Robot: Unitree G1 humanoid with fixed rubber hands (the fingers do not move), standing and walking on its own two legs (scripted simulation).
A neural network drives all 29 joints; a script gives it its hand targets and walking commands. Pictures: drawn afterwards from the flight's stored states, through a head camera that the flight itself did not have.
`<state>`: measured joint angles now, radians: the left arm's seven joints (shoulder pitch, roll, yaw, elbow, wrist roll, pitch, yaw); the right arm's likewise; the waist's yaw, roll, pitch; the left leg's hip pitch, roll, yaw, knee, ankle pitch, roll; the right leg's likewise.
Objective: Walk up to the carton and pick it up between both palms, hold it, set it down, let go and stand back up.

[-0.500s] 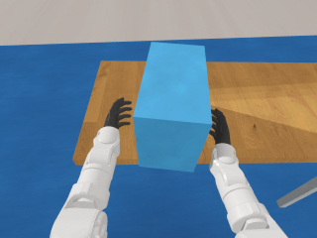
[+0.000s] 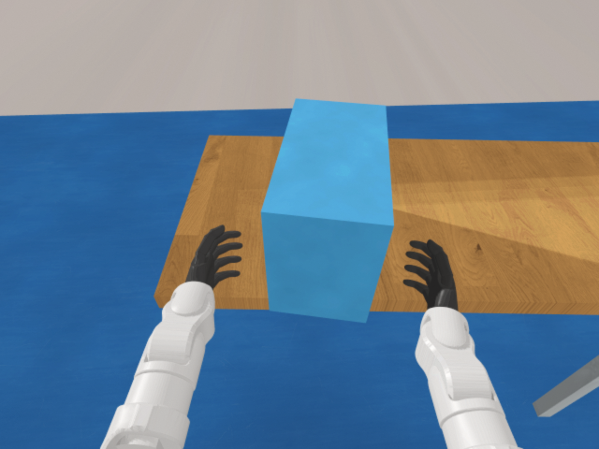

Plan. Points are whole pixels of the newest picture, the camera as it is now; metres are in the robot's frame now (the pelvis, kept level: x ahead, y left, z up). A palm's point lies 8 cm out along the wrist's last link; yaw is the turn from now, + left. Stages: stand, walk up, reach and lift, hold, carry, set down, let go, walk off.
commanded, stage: set down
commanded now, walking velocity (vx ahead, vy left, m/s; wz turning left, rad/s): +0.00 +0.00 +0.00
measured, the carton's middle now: (329, 205) +0.51 -0.03 +0.05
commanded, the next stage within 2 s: none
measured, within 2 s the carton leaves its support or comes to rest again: neither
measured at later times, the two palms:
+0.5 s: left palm (185, 324) +0.29 +0.18 +0.04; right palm (459, 334) +0.27 -0.18 +0.05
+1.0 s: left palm (165, 359) +0.25 +0.20 +0.03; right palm (465, 361) +0.24 -0.18 +0.03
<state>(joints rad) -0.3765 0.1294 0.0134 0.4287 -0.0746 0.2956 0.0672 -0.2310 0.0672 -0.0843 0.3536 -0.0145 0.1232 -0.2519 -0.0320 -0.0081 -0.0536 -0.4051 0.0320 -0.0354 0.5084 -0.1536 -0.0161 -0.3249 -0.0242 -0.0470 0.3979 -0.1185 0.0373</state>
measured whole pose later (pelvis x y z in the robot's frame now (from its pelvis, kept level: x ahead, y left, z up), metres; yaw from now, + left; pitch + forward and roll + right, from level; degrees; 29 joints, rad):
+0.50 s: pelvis +0.02 -0.01 +0.00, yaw +0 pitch +1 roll -1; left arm -0.03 0.21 -0.02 0.07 -0.18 0.36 0.01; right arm 0.12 0.07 -0.01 -0.04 0.03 0.24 -0.27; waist 0.01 -0.01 -0.01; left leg -0.32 0.03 -0.04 0.45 -0.16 -0.02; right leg -0.27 -0.02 -0.05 0.40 -0.16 0.03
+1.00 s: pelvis +0.03 -0.02 +0.01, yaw +0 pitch +2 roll -1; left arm 0.20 0.28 -0.04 -0.13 -0.22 0.36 0.00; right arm 0.33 0.07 0.01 -0.19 0.03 0.27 -0.26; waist 0.05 -0.01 0.01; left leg -0.31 0.03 -0.04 0.44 -0.17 -0.02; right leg -0.26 -0.02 -0.05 0.40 -0.17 0.03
